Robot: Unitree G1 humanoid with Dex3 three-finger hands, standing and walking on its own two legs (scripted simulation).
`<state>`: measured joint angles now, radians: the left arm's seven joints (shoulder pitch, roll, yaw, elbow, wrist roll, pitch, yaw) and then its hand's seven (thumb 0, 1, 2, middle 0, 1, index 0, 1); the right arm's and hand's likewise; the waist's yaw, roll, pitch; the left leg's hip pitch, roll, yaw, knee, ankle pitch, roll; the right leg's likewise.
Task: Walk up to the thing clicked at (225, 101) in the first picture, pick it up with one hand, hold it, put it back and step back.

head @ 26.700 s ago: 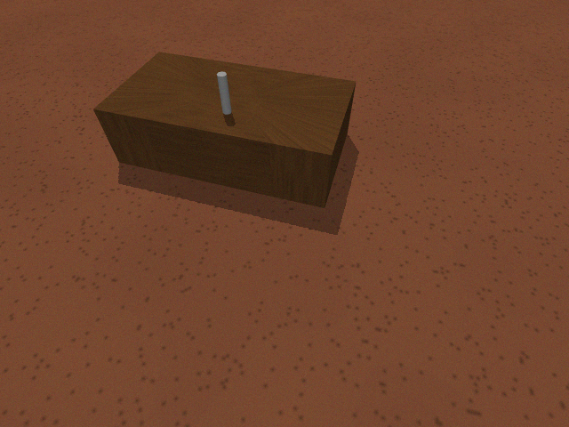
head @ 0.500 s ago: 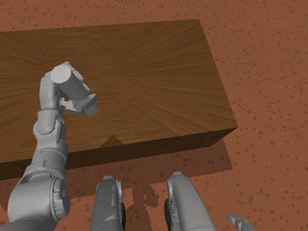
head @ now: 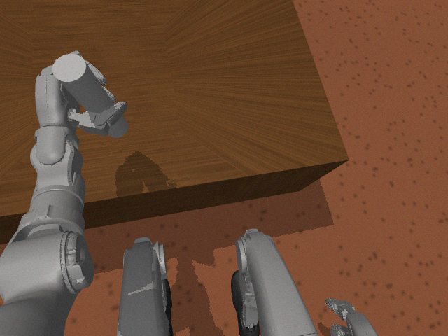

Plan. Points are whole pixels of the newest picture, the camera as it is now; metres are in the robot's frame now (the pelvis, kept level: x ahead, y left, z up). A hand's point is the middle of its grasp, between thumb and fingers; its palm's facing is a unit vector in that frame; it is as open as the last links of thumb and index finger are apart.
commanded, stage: lower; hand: left
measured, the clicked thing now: (98, 103) +0.50 +0.17 +0.01
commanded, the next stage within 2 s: loosen in 1.02 s
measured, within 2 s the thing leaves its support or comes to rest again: rests again in 0.92 s
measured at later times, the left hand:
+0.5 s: hand (110, 112) +0.52 +0.17 -0.06, palm faces +0.03 -1.00 -0.03, open 7.4 cm
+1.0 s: hand (116, 117) +0.53 +0.17 -0.10, palm faces +0.04 -1.00 -0.02, open 7.4 cm
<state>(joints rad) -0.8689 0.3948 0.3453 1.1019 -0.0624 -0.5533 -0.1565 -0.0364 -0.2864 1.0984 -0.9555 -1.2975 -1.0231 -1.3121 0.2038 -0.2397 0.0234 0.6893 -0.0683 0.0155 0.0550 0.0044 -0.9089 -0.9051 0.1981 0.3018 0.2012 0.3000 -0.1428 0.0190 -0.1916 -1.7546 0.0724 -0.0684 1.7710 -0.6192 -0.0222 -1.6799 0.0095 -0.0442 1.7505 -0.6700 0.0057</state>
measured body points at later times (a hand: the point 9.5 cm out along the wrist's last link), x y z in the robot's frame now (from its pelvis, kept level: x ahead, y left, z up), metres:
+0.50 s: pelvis -0.01 +0.00 -0.06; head +0.20 +0.04 +0.33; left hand +0.51 +0.23 -0.06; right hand +0.05 -0.26 -0.19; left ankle +0.07 +0.13 -0.49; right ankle +0.06 -0.12 -0.49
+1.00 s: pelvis -0.02 +0.00 -0.11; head +0.20 +0.04 +0.28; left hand +0.52 +0.23 -0.10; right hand +0.02 -0.27 -0.23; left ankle +0.07 +0.13 -0.49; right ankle +0.06 -0.12 -0.49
